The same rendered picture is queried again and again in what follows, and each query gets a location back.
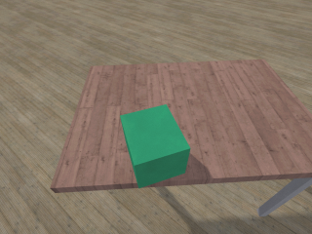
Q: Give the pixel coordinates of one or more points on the carton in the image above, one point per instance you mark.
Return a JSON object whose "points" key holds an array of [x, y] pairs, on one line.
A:
{"points": [[156, 145]]}

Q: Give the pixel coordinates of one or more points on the table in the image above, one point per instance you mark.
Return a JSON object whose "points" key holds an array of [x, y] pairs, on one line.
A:
{"points": [[239, 118]]}

